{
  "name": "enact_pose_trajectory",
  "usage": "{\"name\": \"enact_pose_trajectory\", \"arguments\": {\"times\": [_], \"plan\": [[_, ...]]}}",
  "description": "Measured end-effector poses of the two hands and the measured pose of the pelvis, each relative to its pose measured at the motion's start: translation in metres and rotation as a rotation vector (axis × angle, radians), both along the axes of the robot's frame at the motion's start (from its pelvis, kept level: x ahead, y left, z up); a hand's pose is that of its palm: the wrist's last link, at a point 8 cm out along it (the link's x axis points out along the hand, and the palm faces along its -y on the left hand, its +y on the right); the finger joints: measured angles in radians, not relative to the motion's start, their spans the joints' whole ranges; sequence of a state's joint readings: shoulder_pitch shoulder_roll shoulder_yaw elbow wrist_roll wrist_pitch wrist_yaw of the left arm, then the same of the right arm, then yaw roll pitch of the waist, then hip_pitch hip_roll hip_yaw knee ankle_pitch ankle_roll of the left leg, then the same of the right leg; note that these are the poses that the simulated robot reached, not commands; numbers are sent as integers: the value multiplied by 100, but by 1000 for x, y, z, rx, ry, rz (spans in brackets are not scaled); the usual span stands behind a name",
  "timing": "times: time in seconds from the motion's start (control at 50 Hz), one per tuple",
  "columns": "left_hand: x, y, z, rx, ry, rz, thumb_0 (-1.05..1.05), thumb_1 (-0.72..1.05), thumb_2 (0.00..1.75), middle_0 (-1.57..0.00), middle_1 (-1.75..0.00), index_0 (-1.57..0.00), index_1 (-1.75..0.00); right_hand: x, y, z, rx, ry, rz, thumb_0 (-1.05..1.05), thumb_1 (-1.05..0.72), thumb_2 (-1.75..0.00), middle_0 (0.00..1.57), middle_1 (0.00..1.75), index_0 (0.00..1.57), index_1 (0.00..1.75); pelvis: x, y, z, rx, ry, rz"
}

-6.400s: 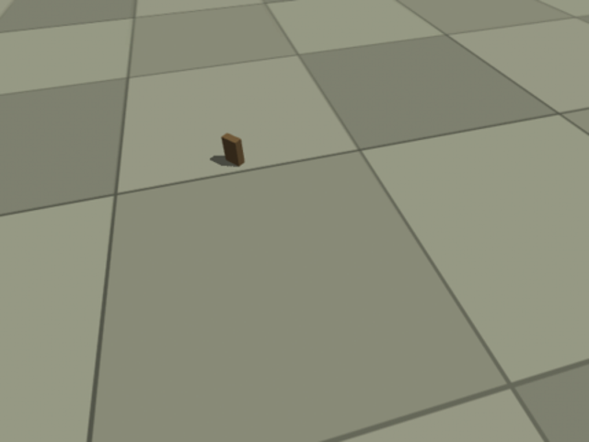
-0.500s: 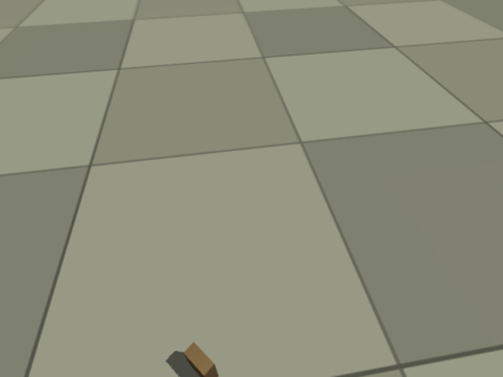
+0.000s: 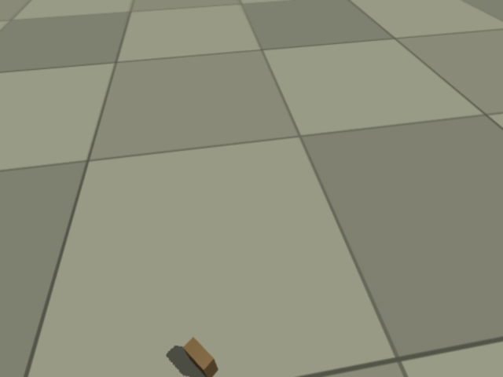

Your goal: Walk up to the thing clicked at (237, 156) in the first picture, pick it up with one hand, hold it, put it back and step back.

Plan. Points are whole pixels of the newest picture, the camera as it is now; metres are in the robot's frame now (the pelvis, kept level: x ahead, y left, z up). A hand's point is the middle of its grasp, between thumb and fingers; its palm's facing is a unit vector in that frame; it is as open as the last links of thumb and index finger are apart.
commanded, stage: stand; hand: left
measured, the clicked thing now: (201, 359) +0.35 +0.20 -0.71
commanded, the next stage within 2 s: go down in 1.90 s
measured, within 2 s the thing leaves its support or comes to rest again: neither
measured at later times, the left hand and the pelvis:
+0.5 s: hand out of the picture +0.06 +0.25 -0.16, palm faces -0.01 -0.94 -0.34, open 7.4 cm; pelvis -0.01 +0.00 +0.00, yaw +0 degrees
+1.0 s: hand out of the picture +0.07 +0.25 -0.16, palm faces -0.02 -0.94 -0.35, open 7.4 cm; pelvis +0.00 +0.00 +0.00, yaw +0 degrees
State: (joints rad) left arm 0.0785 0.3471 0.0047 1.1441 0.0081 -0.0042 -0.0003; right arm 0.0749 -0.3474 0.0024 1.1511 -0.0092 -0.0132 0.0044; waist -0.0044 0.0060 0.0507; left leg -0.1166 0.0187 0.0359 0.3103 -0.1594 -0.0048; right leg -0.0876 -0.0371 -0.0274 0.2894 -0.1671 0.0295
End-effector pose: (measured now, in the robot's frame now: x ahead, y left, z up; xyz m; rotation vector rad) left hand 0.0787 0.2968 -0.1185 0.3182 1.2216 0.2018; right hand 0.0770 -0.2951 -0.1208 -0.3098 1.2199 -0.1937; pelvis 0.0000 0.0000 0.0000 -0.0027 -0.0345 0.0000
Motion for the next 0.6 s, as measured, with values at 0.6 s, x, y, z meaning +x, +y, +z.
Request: {"name": "enact_pose_trajectory", "arguments": {"times": [0.6], "plan": [[-29,-2,-3,-4,33,14,1,90,90,-21,-30,-21,-29,-16,-5,0,-4,19,5,1,-90,-90,20,30,20,30,-8,-3,0,-1,-5,7]]}}
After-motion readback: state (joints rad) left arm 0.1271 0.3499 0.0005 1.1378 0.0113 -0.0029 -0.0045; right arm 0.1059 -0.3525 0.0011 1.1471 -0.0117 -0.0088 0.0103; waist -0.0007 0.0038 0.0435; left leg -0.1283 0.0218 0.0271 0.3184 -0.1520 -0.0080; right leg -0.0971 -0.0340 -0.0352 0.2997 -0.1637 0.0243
